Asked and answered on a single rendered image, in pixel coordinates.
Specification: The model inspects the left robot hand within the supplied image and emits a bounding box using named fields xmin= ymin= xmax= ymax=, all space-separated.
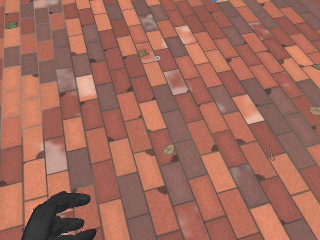
xmin=21 ymin=191 xmax=97 ymax=240

